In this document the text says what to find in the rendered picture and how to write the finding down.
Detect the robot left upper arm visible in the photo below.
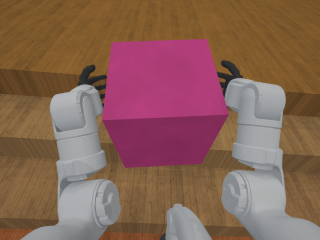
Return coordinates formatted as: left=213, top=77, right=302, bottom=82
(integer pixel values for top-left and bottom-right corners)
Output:
left=20, top=178, right=121, bottom=240

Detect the robot right hand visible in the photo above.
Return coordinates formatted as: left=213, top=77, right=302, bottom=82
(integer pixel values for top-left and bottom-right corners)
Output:
left=217, top=60, right=243, bottom=108

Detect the robot right upper arm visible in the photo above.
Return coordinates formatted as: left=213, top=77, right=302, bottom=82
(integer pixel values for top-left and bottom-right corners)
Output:
left=221, top=170, right=320, bottom=240

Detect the right robot shin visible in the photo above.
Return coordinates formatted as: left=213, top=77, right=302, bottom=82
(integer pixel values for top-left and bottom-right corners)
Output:
left=165, top=203, right=182, bottom=240

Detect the robot left hand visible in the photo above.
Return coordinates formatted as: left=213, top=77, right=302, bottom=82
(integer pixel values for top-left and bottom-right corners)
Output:
left=78, top=64, right=107, bottom=108

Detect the robot left forearm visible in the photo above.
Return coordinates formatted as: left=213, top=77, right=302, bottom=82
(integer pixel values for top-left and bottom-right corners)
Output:
left=50, top=84, right=107, bottom=217

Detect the robot right thigh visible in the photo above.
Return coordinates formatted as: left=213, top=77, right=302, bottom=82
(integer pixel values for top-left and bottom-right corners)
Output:
left=166, top=206, right=212, bottom=240

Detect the carton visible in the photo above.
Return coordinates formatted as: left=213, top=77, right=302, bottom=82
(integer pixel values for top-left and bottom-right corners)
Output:
left=102, top=39, right=229, bottom=168

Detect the robot right forearm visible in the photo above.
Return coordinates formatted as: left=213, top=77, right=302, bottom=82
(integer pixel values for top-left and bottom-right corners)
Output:
left=224, top=78, right=286, bottom=205

